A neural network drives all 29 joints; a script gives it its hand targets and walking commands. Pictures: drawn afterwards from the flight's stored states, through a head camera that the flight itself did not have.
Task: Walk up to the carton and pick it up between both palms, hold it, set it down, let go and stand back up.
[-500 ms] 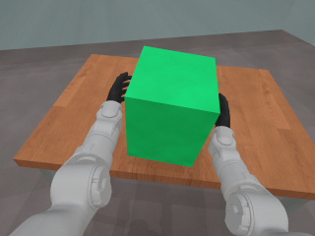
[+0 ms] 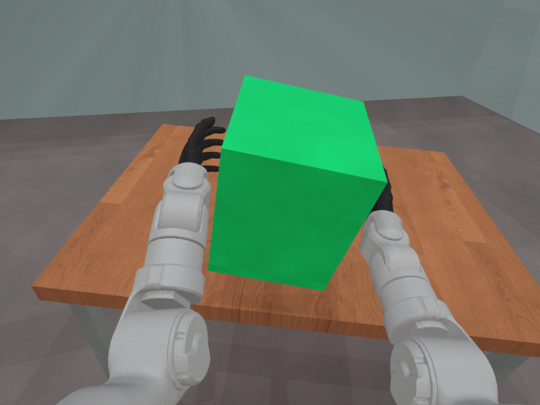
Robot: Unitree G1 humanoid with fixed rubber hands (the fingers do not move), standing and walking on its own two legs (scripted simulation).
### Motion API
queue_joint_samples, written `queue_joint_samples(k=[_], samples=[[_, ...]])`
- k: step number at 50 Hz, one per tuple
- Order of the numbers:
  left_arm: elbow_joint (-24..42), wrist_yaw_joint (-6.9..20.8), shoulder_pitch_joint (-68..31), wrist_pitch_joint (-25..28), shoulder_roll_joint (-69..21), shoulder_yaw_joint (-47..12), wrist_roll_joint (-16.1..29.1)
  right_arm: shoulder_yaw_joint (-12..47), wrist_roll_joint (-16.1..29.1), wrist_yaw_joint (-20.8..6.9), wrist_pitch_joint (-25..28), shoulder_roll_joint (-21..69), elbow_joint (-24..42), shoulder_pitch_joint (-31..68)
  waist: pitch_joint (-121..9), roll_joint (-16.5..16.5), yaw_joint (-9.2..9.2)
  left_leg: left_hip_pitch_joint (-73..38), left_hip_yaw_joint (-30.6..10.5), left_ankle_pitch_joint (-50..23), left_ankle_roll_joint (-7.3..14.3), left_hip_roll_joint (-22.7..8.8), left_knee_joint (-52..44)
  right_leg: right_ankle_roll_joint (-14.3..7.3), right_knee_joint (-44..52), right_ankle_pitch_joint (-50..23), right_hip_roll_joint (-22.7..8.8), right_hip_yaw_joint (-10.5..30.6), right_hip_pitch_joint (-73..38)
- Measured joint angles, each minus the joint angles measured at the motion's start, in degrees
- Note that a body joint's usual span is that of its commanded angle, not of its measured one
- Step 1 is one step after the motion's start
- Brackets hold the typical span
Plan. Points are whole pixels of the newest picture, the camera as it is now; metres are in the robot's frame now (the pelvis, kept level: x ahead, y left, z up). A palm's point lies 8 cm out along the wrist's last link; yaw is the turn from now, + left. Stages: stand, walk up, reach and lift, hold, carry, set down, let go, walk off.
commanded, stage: reach and lift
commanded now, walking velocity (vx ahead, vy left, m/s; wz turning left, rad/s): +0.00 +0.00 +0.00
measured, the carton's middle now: (285, 186) +0.42 -0.05 +0.16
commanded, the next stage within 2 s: hold in 1.62 s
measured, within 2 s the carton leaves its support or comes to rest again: neither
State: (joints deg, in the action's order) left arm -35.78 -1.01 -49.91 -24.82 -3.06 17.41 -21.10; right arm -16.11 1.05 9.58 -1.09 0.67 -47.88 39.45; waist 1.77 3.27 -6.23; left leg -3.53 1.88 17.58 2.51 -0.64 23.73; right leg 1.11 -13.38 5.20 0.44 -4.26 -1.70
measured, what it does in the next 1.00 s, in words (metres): shifts its weight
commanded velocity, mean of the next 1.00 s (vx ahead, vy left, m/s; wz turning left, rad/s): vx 0.00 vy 0.00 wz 0.00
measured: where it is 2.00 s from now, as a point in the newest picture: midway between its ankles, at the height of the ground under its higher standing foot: outside the picture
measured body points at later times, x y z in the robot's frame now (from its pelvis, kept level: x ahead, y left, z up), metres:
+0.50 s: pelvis -0.02 -0.02 +0.00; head -0.07 +0.01 +0.45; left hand +0.38 +0.09 +0.21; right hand +0.36 -0.20 +0.18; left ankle -0.04 +0.08 -0.74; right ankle +0.04 -0.14 -0.74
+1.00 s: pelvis -0.04 -0.04 +0.00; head -0.08 -0.01 +0.45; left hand +0.37 +0.12 +0.23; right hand +0.37 -0.17 +0.21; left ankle -0.04 +0.08 -0.74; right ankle +0.04 -0.14 -0.74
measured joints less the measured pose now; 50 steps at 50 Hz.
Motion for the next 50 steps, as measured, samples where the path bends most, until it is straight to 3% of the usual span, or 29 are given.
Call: queue_joint_samples(k=[5, 16, 27, 32, 41, 46, 50], samples=[[5.94, -0.37, 3.11, -3.74, -1.67, -0.49, -1.23, 2.61, 1.08, -0.50, -1.40, -0.67, 1.53, -1.53, 2.17, 0.70, 1.33, -1.30, 0.01, -0.39, -0.20, -0.12, -0.37, -0.30, 0.04, -0.20, 0.12, -0.02, -1.15], [14.85, -2.13, 5.11, -7.39, 1.36, -5.53, 3.13, 4.19, 2.17, -0.96, -3.79, -1.28, 6.72, 0.83, 3.41, 1.18, 1.13, 3.47, -1.10, -1.72, -1.13, -0.33, 0.99, -1.36, -1.32, -1.06, 0.20, -1.16, 3.24], [15.45, 0.82, 5.11, -11.14, -0.10, -0.06, -0.05, 8.10, 3.34, 0.66, -10.44, -1.89, 8.47, 1.73, 3.25, 0.15, -0.26, -0.17, -1.42, -3.40, -1.61, 0.09, -1.73, -1.93, -2.05, -0.66, -0.21, -1.37, 1.07], [14.95, 2.18, 4.48, -11.28, 0.46, 2.01, 0.14, 8.25, 3.47, 1.88, -11.70, -0.87, 9.20, 2.23, 2.96, 0.24, 0.59, 0.42, -1.21, -4.08, -1.84, 0.17, -1.81, -2.27, -2.94, -0.88, -0.29, -1.10, 2.18], [9.49, 2.38, -1.05, -11.37, 3.03, 3.08, 0.49, 3.43, -0.63, 1.13, -12.54, 0.50, 5.46, 7.77, 1.53, 1.33, 3.16, 4.36, -1.96, -5.70, -2.20, 0.65, -1.77, -2.66, -4.06, -1.46, -0.81, -1.64, 6.24], [7.58, 2.07, -2.69, -10.90, 4.45, 2.10, 1.30, -0.50, -3.10, 0.11, -12.16, 1.50, 4.03, 10.17, 0.43, 1.78, 2.56, 5.63, -3.19, -5.98, -2.49, 0.75, -1.91, -2.98, -3.73, -1.37, -0.88, -2.67, 6.93], [8.81, 2.00, -1.90, -11.24, 4.27, 1.77, 1.29, -0.02, -2.60, 0.00, -12.43, 1.31, 4.60, 9.96, 0.37, 1.61, 1.36, 4.75, -3.71, -5.61, -2.63, 0.53, -2.17, -3.04, -2.92, -1.10, -0.63, -3.16, 5.62]])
